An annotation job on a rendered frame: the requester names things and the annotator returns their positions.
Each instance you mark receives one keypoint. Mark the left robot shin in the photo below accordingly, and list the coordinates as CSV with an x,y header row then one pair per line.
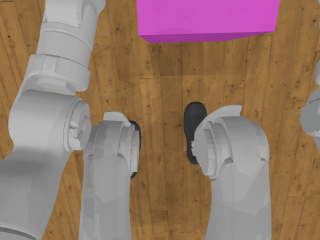
x,y
108,116

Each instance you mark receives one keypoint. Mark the left robot forearm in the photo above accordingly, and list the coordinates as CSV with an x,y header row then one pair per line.
x,y
66,41

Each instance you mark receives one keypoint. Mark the carton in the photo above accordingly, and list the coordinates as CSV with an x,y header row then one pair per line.
x,y
174,21

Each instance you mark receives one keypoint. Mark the robot shin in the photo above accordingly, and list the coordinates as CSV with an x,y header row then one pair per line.
x,y
108,116
229,111

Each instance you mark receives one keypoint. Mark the robot left upper arm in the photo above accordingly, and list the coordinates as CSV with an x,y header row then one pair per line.
x,y
45,128

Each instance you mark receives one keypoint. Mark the robot right upper arm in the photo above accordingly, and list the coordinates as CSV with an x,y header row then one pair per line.
x,y
310,117

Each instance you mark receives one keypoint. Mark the right robot shin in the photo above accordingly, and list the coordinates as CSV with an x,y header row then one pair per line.
x,y
229,111

